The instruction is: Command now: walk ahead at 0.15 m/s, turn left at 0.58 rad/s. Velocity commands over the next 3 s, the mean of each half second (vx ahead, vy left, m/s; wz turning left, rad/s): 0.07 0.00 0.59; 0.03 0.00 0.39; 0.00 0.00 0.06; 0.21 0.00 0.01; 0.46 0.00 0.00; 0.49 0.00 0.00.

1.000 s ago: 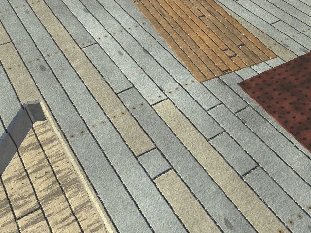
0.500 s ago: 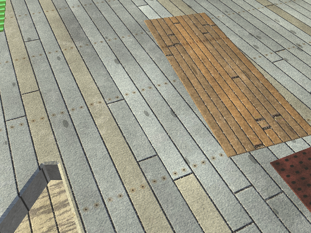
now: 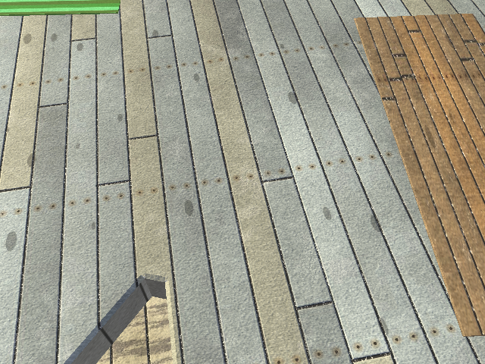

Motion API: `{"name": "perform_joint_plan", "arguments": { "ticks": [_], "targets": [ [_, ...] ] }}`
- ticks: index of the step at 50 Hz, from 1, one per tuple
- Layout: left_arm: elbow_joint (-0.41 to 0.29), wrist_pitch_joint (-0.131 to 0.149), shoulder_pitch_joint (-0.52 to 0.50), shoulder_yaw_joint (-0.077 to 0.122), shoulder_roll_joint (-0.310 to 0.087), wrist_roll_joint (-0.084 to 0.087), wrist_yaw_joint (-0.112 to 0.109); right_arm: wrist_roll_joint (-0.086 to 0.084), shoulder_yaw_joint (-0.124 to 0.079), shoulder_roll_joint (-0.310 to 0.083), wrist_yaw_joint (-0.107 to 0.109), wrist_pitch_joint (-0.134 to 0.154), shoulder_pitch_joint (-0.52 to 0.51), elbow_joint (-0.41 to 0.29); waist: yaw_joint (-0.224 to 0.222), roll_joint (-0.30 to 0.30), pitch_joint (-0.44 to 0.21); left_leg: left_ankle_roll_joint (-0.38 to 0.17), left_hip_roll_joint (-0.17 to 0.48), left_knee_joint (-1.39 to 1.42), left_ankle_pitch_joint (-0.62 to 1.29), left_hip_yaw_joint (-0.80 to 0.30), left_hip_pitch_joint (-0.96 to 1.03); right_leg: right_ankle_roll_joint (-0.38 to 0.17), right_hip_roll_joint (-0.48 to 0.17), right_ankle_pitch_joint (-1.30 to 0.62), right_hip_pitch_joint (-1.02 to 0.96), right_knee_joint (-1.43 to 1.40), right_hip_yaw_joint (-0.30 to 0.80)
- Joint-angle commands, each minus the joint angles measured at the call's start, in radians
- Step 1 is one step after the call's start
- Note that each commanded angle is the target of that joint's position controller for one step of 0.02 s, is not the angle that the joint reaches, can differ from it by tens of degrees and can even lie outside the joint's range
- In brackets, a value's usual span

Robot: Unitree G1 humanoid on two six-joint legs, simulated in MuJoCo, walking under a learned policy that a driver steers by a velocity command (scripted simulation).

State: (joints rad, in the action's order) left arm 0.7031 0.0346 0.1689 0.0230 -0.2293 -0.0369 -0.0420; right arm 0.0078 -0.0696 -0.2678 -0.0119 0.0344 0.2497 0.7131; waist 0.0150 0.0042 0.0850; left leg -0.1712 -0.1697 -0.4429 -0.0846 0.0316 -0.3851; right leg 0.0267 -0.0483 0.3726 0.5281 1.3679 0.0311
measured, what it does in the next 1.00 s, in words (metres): walks ahead, turning left: right foot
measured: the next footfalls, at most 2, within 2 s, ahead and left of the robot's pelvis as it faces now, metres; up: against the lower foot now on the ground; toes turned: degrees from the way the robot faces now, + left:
right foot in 0.56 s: +0.23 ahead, -0.16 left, +0.00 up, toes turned +28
left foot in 1.02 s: +0.09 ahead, -0.02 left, +0.00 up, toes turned +26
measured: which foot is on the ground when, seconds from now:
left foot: down 0.00-0.54, up 0.56-1.00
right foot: up 0.00-0.54, down 0.56-1.00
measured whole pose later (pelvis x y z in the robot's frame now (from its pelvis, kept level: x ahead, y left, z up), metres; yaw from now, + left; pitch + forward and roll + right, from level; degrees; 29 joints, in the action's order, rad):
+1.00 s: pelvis +0.13 -0.12 +0.01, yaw +29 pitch +0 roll +1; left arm 0.72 -0.03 0.27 0.02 -0.24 -0.02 -0.02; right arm 0.01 -0.02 -0.26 -0.01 -0.07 0.20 0.74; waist -0.03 0.01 0.03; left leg 0.00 -0.05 -0.55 -0.35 -0.05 -0.22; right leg -0.06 0.02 0.22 0.27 0.50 -0.04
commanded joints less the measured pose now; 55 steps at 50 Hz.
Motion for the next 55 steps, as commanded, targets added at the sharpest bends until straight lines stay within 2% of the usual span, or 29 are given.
{"name": "perform_joint_plan", "arguments": {
  "ticks": [1,3,6,8,11,15,19,22,24,25,26,27,28,29,30,31,33,34,36,41,45,47,48,50,51,52,53,54,55],
  "targets": [
    [-0.048,-0.042,0.115,0.02,-0.092,-0.013,0.001,0.005,-0.024,-0.122,0.006,0.02,0.07,-0.054,-0.04,-0.033,-0.185,-0.041,0.312,0.123,0.675,-0.325,0.186,0.013,-0.026,-0.067,0.08,-0.055,0.017],
    [-0.053,-0.056,0.089,0.019,-0.088,-0.01,-0.001,0.005,-0.027,-0.145,0.012,0.02,0.089,-0.048,-0.035,0.005,-0.207,0.001,0.288,0.108,0.673,-0.312,0.199,0.013,-0.024,-0.131,0.128,-0.09,0.019],
    [-0.072,-0.076,0.013,0.023,-0.099,-0.009,-0.004,-0.009,-0.024,-0.145,0.024,0.002,0.119,-0.048,-0.01,0.051,-0.207,0.057,0.258,0.109,0.494,-0.339,0.215,0.016,-0.02,-0.208,0.199,-0.129,0.028],
    [-0.086,-0.087,-0.039,0.027,-0.103,-0.011,-0.004,-0.014,-0.026,-0.147,0.03,-0.01,0.137,-0.053,0.01,0.073,-0.193,0.072,0.251,0.116,0.368,-0.38,0.235,0.021,-0.017,-0.235,0.242,-0.157,0.035],
    [-0.104,-0.093,-0.094,0.03,-0.104,-0.01,-0.007,-0.01,-0.03,-0.151,0.037,-0.019,0.157,-0.06,0.031,0.092,-0.174,0.057,0.26,0.121,0.23,-0.455,0.285,0.028,-0.005,-0.241,0.289,-0.205,0.055],
    [-0.119,-0.086,-0.136,0.031,-0.106,-0.006,-0.011,-0.003,-0.035,-0.156,0.042,-0.023,0.166,-0.068,0.039,0.11,-0.151,0.017,0.272,0.107,0.192,-0.524,0.335,0.026,0.02,-0.203,0.292,-0.297,0.077],
    [-0.129,-0.076,-0.157,0.025,-0.106,0.002,-0.007,0.007,-0.037,-0.165,0.042,-0.033,0.16,-0.081,0.04,0.127,-0.135,-0.021,0.267,0.079,0.213,-0.565,0.323,0.01,0.057,-0.12,0.202,-0.429,0.082],
    [-0.125,-0.063,-0.145,0.022,-0.113,0.024,0.001,0.015,-0.042,-0.184,0.035,-0.043,0.125,-0.094,0.036,0.13,-0.13,-0.033,0.247,0.042,0.251,-0.588,0.266,0.0,0.093,-0.045,0.065,-0.555,0.072],
    [-0.114,-0.055,-0.083,0.025,-0.125,0.037,0.0,0.021,-0.045,-0.193,0.026,-0.052,0.089,-0.105,0.011,0.139,-0.135,-0.013,0.234,0.022,0.308,-0.621,0.205,-0.011,0.109,-0.02,-0.096,-0.686,0.078],
    [-0.101,-0.052,-0.039,0.028,-0.132,0.044,-0.004,0.019,-0.045,-0.192,0.024,-0.056,0.06,-0.112,-0.01,0.144,-0.128,0.011,0.221,0.018,0.288,-0.633,0.166,-0.018,0.111,-0.044,-0.191,-0.784,0.075],
    [-0.089,-0.048,0.005,0.029,-0.129,0.043,-0.01,0.007,-0.044,-0.186,0.024,-0.06,0.035,-0.116,-0.04,0.132,-0.113,0.049,0.194,-0.003,0.193,-0.63,0.118,-0.023,0.106,-0.142,-0.295,-0.935,0.058],
    [-0.084,-0.042,0.016,0.035,-0.153,0.03,-0.017,-0.002,-0.037,-0.155,0.024,-0.058,0.069,-0.109,-0.031,0.054,-0.135,0.093,0.14,-0.063,-0.145,-0.586,0.035,-0.038,0.042,-0.158,-0.423,-1.023,0.097],
    [-0.112,-0.043,-0.011,0.041,-0.216,0.013,-0.024,0.001,-0.018,-0.068,0.022,-0.057,0.177,-0.1,0.031,-0.174,-0.176,0.143,0.033,-0.277,-0.476,-0.406,-0.045,-0.086,-0.206,-0.072,-0.523,-1.08,0.331],
    [-0.145,-0.047,-0.028,0.052,-0.291,0.013,-0.019,0.018,-0.029,-0.125,0.025,-0.058,0.152,-0.127,0.014,-0.206,-0.137,0.159,-0.064,-0.436,-0.578,-0.251,-0.212,-0.178,-0.341,-0.139,-0.467,-1.108,0.546],
    [-0.116,-0.049,0.019,0.056,-0.259,0.015,-0.009,0.04,-0.041,-0.186,0.02,-0.057,0.097,-0.131,-0.002,-0.196,-0.124,0.173,0.015,-0.55,-0.503,-0.216,-0.216,-0.236,-0.336,-0.21,-0.405,-1.104,0.529],
    [-0.12,-0.046,-0.008,0.039,-0.192,0.022,0.0,0.038,-0.045,-0.196,0.011,-0.059,0.066,-0.118,0.005,-0.158,-0.094,0.183,0.048,-0.605,-0.428,-0.208,-0.204,-0.224,-0.272,-0.239,-0.361,-1.093,0.417],
    [-0.129,-0.044,-0.057,0.031,-0.163,0.025,0.007,0.026,-0.042,-0.172,-0.013,-0.073,0.088,-0.081,0.028,-0.17,-0.104,0.209,0.052,-0.708,-0.33,-0.168,-0.156,-0.195,-0.158,-0.367,-0.323,-1.077,0.229],
    [-0.127,-0.042,-0.049,0.028,-0.157,0.024,0.007,0.021,-0.039,-0.165,-0.022,-0.079,0.095,-0.071,0.028,-0.174,-0.118,0.22,0.047,-0.747,-0.32,-0.152,-0.145,-0.201,-0.144,-0.478,-0.326,-1.064,0.188],
    [-0.116,-0.039,-0.01,0.029,-0.155,0.025,0.009,0.013,-0.03,-0.146,-0.025,-0.09,0.071,-0.064,0.014,-0.152,-0.139,0.231,0.044,-0.762,-0.305,-0.149,-0.135,-0.213,-0.141,-0.562,-0.347,-1.052,0.149],
    [-0.09,-0.031,0.059,0.03,-0.153,0.024,0.007,0.008,-0.01,-0.114,-0.015,-0.109,0.008,-0.05,-0.02,-0.156,-0.129,0.236,0.059,-0.57,-0.296,-0.166,-0.126,-0.228,-0.16,-0.42,-0.42,-1.067,0.161],
    [-0.068,-0.036,0.074,0.034,-0.165,0.019,0.016,0.006,0.019,-0.074,-0.009,-0.111,-0.032,-0.042,-0.037,-0.166,-0.119,0.208,0.094,-0.322,-0.358,-0.09,0.027,-0.242,-0.157,-0.335,-0.369,-1.057,0.156],
    [-0.048,-0.046,0.098,0.039,-0.178,0.016,0.022,-0.001,0.028,-0.072,-0.002,-0.105,-0.039,-0.038,-0.047,-0.18,-0.111,0.186,0.096,-0.22,-0.369,-0.05,0.087,-0.255,-0.159,-0.361,-0.349,-1.04,0.174],
    [-0.039,-0.051,0.103,0.038,-0.177,0.017,0.023,-0.004,0.033,-0.065,0.001,-0.1,-0.025,-0.031,-0.038,-0.172,-0.11,0.173,0.099,-0.141,-0.331,-0.04,0.124,-0.252,-0.158,-0.395,-0.341,-1.021,0.178],
    [-0.019,-0.056,0.105,0.033,-0.164,0.024,0.021,0.001,0.046,-0.051,0.012,-0.078,0.015,-0.011,0.001,-0.124,-0.117,0.14,0.121,0.139,-0.112,-0.055,0.283,-0.194,-0.135,-0.439,-0.277,-0.963,0.152],
    [-0.018,-0.049,0.126,0.028,-0.143,0.025,0.024,0.015,0.046,-0.086,0.018,-0.063,0.008,-0.016,-0.013,-0.074,-0.148,0.119,0.205,0.179,-0.066,-0.166,0.389,-0.138,-0.114,-0.37,-0.207,-0.931,0.136],
    [-0.048,-0.038,0.146,0.011,-0.078,0.035,0.032,0.029,0.033,-0.173,0.025,-0.054,-0.027,-0.032,-0.058,0.135,-0.162,0.055,0.396,0.16,0.088,-0.383,0.414,-0.084,-0.004,-0.173,-0.123,-0.85,0.028],
    [-0.026,-0.046,0.109,0.004,-0.078,0.033,0.022,0.015,0.051,-0.104,0.024,-0.045,-0.072,-0.024,-0.041,0.136,-0.118,0.002,0.437,0.141,0.155,-0.361,0.219,-0.067,0.024,-0.04,-0.254,-0.905,-0.01],
    [-0.017,-0.051,0.1,0.006,-0.091,0.025,0.019,0.013,0.066,-0.066,0.023,-0.036,-0.114,-0.031,-0.057,0.131,-0.096,0.026,0.381,0.143,0.09,-0.319,0.18,-0.065,0.022,-0.089,-0.312,-0.928,0.004],
    [-0.002,-0.051,0.088,0.01,-0.105,0.022,0.022,0.013,0.071,-0.056,0.024,-0.033,-0.124,-0.027,-0.05,0.138,-0.084,0.063,0.33,0.144,0.0,-0.286,0.159,-0.066,0.023,-0.15,-0.34,-0.953,0.014]
  ]
}}
Over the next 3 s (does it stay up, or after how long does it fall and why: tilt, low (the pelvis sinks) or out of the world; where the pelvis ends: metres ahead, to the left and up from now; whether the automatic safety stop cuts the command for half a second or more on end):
stays up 0.69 0.18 0.00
